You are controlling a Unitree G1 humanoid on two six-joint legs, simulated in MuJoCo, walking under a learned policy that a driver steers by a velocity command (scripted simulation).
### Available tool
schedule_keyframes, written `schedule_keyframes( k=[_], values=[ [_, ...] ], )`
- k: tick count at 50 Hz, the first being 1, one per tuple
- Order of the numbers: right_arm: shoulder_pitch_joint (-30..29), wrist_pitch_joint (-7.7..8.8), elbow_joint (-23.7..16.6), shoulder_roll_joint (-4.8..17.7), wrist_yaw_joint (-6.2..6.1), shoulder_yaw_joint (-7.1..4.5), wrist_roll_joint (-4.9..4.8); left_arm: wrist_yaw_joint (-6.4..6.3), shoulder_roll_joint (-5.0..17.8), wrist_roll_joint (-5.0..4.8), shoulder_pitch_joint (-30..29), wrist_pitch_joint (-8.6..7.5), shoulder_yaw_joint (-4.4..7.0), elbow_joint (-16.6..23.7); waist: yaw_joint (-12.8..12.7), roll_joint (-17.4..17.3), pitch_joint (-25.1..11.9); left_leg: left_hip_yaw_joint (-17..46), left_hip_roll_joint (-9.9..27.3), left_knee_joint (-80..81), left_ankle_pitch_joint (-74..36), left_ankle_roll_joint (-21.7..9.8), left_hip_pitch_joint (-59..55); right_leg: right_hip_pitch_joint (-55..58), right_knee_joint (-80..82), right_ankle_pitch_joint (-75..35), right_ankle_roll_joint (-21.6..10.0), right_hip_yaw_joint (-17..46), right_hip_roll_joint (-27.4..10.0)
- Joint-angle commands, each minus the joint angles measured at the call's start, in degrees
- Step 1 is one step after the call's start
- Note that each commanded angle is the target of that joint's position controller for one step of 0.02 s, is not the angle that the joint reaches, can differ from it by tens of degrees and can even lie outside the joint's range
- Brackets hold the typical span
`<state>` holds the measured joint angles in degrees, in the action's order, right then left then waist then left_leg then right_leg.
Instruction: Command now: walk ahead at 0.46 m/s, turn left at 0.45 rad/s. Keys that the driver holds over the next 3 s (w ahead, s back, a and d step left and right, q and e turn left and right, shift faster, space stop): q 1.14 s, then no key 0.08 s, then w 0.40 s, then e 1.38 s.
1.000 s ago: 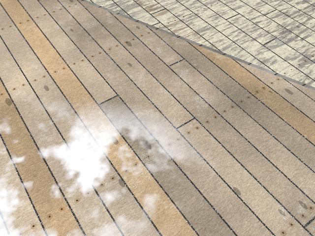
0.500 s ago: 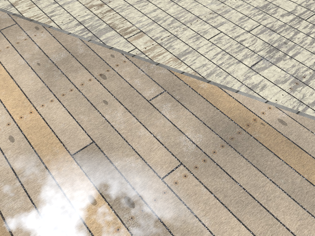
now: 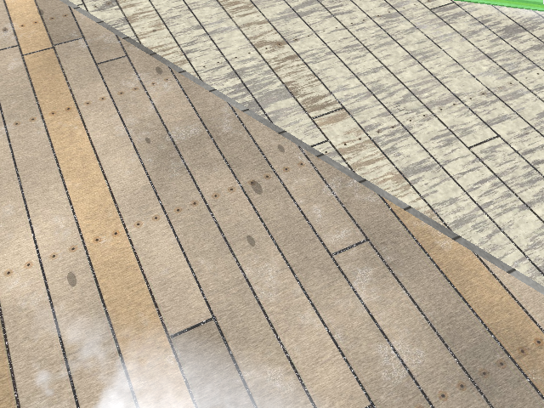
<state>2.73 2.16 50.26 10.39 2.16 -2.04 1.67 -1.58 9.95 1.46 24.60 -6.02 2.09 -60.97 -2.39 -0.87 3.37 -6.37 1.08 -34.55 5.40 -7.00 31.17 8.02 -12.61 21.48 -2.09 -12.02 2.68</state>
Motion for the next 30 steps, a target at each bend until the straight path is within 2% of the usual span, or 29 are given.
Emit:
schedule_keyframes(
  k=[1, 2, 3, 4, 5, 6, 7, 8, 9, 11, 13, 17, 20, 23, 27, 30],
  values=[
    [8.82, 1.08, -0.45, 5.69, -0.52, -2.12, 0.42, -0.87, 10.33, 0.28, 1.46, 0.75, 2.10, 1.68, 6.01, 6.05, -4.22, -3.59, -5.98, 2.62, 5.98, -3.85, -10.10, 0.27, -20.89, -68.34, -4.84, 0.69, -16.53],
    [16.95, 1.67, 1.88, 7.60, -0.77, -3.12, 1.26, -0.84, 10.82, -0.29, 0.62, 1.09, 2.23, 2.54, 9.76, 4.84, -8.49, -0.69, -5.41, 7.27, 0.96, -5.85, -21.77, -6.29, -34.52, -60.38, -3.22, -0.39, -15.21],
    [22.81, 1.85, 2.02, 13.75, -1.53, -4.96, 1.98, -0.42, 8.68, -1.62, 0.28, 0.85, 1.73, 5.62, 11.38, -2.36, -15.52, 16.81, 8.49, 6.84, -8.33, -11.09, -37.60, -22.56, -55.71, -34.91, -0.54, -1.76, -10.78],
    [19.59, 1.15, 0.58, 17.33, -1.57, -5.81, 0.42, 0.16, 6.79, -2.63, 1.76, 0.59, 1.65, 8.60, 7.22, -11.92, -22.00, 43.77, 22.13, 11.32, -33.02, -20.66, -48.68, -40.21, -73.78, 11.61, 1.89, 5.53, 1.78],
    [18.49, 0.53, 0.44, 16.38, -1.72, -5.60, -1.37, 0.23, 8.80, -1.36, -3.12, 0.63, 1.98, 9.40, 7.04, -1.35, -18.90, 34.92, 19.54, 10.90, -39.64, -18.80, -45.04, -43.80, -73.63, 6.51, 1.41, 13.74, -3.17],
    [14.84, 0.49, 0.07, 13.48, -1.98, -4.86, -1.53, 0.27, 7.66, -1.60, -6.02, 0.31, 1.62, 10.59, 5.97, -0.15, -12.22, 28.34, 17.84, 11.71, -42.08, -16.74, -37.97, -45.03, -70.39, 2.74, 1.52, 13.61, -4.94],
    [12.26, 0.35, -0.27, 10.60, -2.08, -4.08, -1.58, 0.12, 7.41, -1.14, -6.19, 0.49, 1.72, 10.27, 3.82, 2.97, -6.98, 23.79, 14.42, 13.82, -40.37, -13.37, -30.77, -43.48, -65.08, 1.12, 1.74, 13.52, -6.52],
    [11.04, 0.26, -0.47, 8.95, -2.41, -3.57, -2.05, 0.07, 7.74, 0.10, -6.68, 1.47, 1.96, 10.79, 2.41, 2.68, -4.67, 20.88, 11.50, 15.16, -38.91, -11.38, -25.90, -41.66, -61.31, 0.55, 2.35, 13.73, -7.24],
    [10.35, 0.28, -0.75, 8.37, -2.56, -3.20, -2.03, 0.18, 7.09, 0.80, -5.31, 2.80, 1.91, 10.82, 1.07, 1.63, -4.90, 18.85, 9.77, 15.85, -38.87, -10.27, -22.71, -38.78, -58.68, 0.00, 3.00, 13.65, -7.32],
    [11.52, 0.74, -0.89, 10.36, -2.42, -3.51, -1.51, 0.29, 6.26, 0.78, -4.93, 4.69, 1.82, 11.68, 0.18, 0.80, -6.18, 17.39, 7.98, 15.46, -43.64, -9.58, -21.04, -37.64, -55.03, -1.18, 4.17, 12.90, -6.46],
    [12.64, 0.67, -1.43, 12.15, -2.42, -3.94, -1.23, 0.35, 6.39, 0.60, -6.53, 5.44, 1.76, 12.90, 0.39, -0.21, -7.53, 16.90, 6.80, 14.88, -45.09, -8.49, -21.25, -38.74, -51.75, -3.80, 4.90, 12.52, -6.22],
    [15.54, -0.59, -2.41, 12.64, -2.93, -4.04, -1.48, 0.26, 8.27, 0.36, -13.28, 6.44, 1.91, 16.20, 2.67, -2.64, -8.11, 19.50, 5.70, 14.03, -39.35, -5.14, -23.84, -42.77, -46.98, -8.06, 5.66, 13.11, -6.38],
    [17.50, -1.46, -3.20, 13.28, -3.38, -4.29, -1.31, 0.12, 9.05, 0.05, -17.31, 6.96, 1.82, 18.19, 4.14, -3.11, -7.35, 23.49, 6.40, 13.68, -33.36, -4.48, -26.95, -45.52, -43.96, -8.47, 5.75, 14.41, -6.21],
    [18.62, -2.08, -4.00, 13.68, -3.64, -4.52, -0.88, -0.10, 9.55, -0.30, -19.82, 7.03, 1.61, 19.67, 4.94, -3.59, -6.18, 26.94, 7.16, 12.66, -31.28, -5.26, -29.34, -46.26, -40.71, -6.58, 5.40, 15.48, -5.31],
    [18.50, -2.81, -5.28, 14.59, -3.61, -4.84, -0.37, -0.43, 10.24, -1.05, -21.16, 6.59, 1.22, 21.27, 5.29, -4.09, -5.47, 30.69, 7.53, 9.84, -34.18, -6.65, -30.36, -42.90, -35.71, -2.27, 4.17, 16.17, -3.10],
    [16.54, -3.37, -6.50, 15.39, -3.34, -5.08, -0.39, -0.67, 10.96, -1.65, -19.93, 6.06, 1.00, 22.02, 4.61, -4.92, -5.30, 34.02, 6.76, 8.01, -34.24, -5.82, -29.52, -36.79, -28.85, -0.15, 3.05, 16.75, -1.47]
  ],
)
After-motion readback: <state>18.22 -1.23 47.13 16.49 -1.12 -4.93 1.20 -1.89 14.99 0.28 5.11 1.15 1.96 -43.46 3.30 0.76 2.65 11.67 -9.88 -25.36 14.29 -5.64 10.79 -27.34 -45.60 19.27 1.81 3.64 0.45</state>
